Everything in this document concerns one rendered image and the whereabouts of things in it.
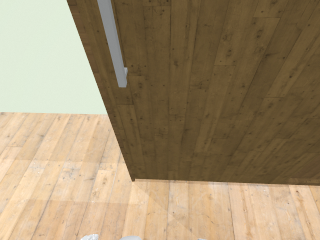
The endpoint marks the wardrobe door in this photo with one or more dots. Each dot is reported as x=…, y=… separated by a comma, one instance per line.
x=217, y=90
x=310, y=171

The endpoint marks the handle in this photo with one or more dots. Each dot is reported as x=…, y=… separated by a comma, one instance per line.
x=108, y=20

